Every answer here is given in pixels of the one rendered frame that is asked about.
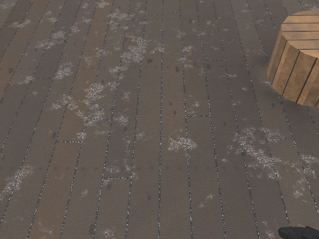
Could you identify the right robot hand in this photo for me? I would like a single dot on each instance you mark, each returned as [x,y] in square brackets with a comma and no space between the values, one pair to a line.
[298,232]

